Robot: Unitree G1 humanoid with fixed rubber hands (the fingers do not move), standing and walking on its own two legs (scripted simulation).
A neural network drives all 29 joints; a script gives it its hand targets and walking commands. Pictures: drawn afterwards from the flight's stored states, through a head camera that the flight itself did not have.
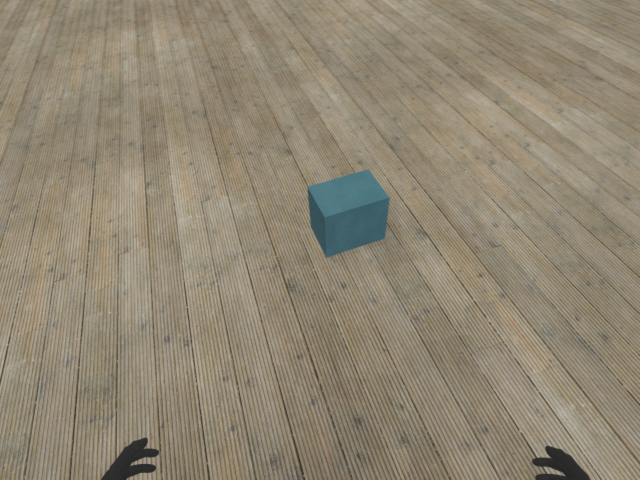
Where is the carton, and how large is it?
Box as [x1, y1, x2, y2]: [307, 169, 389, 256]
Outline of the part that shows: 368,169 307,187 311,227 326,256 384,238 389,197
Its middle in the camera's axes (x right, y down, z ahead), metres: +0.11 -0.12 +1.57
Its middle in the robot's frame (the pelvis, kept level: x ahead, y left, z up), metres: +1.18 -0.04 -0.64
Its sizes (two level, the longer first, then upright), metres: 0.262 0.183 0.231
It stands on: the floor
